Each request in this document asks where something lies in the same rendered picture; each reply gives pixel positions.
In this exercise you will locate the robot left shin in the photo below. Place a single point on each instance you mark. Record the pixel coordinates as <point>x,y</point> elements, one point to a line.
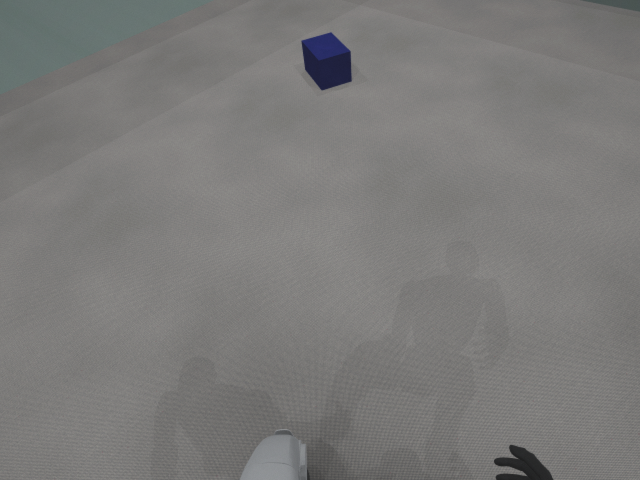
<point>283,432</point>

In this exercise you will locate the robot right hand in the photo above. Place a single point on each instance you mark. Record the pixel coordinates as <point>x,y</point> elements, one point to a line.
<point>526,462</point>

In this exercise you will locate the carton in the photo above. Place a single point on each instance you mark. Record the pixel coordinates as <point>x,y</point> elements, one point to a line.
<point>327,60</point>

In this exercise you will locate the robot left thigh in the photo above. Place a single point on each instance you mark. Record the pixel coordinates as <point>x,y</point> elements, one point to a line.
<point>277,457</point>

